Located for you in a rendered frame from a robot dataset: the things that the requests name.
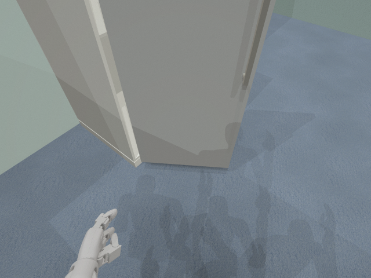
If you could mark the handle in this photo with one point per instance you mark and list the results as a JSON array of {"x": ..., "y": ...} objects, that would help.
[{"x": 256, "y": 39}]

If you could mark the left robot forearm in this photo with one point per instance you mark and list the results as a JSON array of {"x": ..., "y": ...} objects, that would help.
[{"x": 83, "y": 268}]

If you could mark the left robot hand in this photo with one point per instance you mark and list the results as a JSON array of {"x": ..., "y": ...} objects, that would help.
[{"x": 94, "y": 243}]

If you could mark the fridge door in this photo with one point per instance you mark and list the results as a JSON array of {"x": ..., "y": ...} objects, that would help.
[{"x": 180, "y": 64}]

